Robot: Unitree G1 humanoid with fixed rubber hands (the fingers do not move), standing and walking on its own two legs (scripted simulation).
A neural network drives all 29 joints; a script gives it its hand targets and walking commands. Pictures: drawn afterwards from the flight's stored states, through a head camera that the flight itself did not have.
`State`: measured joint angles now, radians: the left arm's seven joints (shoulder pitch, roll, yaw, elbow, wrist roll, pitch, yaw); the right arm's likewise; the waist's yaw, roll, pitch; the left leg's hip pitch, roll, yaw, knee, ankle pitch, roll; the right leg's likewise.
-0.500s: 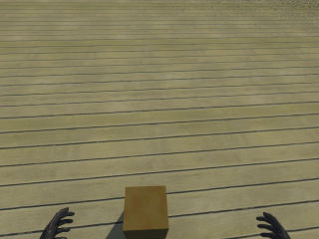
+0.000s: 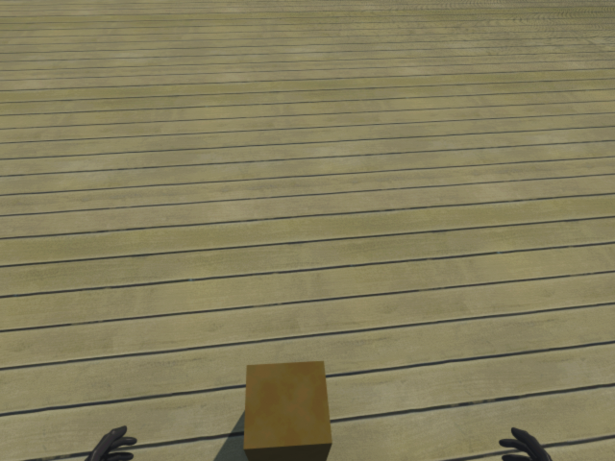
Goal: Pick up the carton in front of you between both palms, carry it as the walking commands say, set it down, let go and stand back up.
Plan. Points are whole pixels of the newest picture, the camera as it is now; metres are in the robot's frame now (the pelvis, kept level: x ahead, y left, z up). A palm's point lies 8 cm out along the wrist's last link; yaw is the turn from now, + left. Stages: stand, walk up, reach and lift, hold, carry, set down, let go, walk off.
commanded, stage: stand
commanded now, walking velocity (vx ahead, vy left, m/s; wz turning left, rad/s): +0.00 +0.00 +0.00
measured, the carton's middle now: (287, 415) +0.35 +0.06 -0.65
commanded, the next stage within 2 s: none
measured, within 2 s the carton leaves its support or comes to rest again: neither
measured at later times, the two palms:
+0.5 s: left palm out of the picture +0.07 +0.30 -0.10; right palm out of the picture +0.08 -0.31 -0.09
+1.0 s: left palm out of the picture +0.07 +0.31 -0.10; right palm out of the picture +0.08 -0.32 -0.09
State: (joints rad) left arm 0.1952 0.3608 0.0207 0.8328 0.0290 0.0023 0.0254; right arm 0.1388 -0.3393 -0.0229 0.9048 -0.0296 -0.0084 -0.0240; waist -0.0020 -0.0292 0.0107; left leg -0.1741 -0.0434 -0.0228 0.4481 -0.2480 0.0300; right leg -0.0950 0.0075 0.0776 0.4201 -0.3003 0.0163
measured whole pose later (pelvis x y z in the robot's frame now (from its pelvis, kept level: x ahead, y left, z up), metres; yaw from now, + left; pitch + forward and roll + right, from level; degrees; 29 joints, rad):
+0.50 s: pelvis -0.02 +0.00 +0.00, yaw +0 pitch -2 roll +0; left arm 0.17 0.38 0.00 0.95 0.02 -0.01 0.02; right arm 0.12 -0.37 -0.01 1.01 -0.02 -0.01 -0.02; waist 0.00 -0.02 0.02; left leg -0.15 -0.03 -0.03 0.38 -0.19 0.02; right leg -0.07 0.01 0.08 0.35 -0.24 0.01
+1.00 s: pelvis -0.02 +0.00 +0.01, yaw +0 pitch -2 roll +0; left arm 0.15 0.39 0.00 1.01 0.02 -0.01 0.01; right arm 0.11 -0.38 -0.01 1.05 -0.01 -0.01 -0.01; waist 0.00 -0.02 0.03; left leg -0.14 -0.03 -0.03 0.36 -0.17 0.02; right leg -0.06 0.01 0.07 0.33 -0.22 0.01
